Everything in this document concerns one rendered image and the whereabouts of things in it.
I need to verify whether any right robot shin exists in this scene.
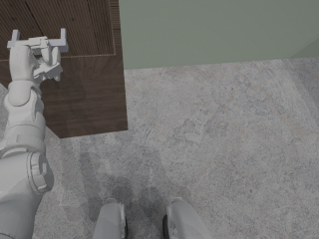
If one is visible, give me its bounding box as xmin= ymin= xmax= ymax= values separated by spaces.
xmin=167 ymin=197 xmax=182 ymax=239

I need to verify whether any cabinet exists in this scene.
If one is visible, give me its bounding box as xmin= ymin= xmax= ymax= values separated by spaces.
xmin=0 ymin=0 xmax=129 ymax=139

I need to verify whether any handle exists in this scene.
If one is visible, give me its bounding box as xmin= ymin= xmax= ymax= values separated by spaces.
xmin=7 ymin=28 xmax=69 ymax=53

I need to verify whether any left robot upper arm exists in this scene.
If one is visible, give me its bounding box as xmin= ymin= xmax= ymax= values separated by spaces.
xmin=0 ymin=151 xmax=55 ymax=239

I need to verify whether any drawer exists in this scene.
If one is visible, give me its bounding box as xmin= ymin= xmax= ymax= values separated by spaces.
xmin=0 ymin=0 xmax=115 ymax=60

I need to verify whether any left robot thigh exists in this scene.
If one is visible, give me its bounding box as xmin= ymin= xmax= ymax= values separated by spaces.
xmin=92 ymin=202 xmax=126 ymax=239

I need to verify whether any left robot hand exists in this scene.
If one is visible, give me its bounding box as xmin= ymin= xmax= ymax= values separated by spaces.
xmin=9 ymin=36 xmax=63 ymax=88

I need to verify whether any left robot forearm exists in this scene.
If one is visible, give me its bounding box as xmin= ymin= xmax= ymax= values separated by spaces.
xmin=0 ymin=80 xmax=47 ymax=159

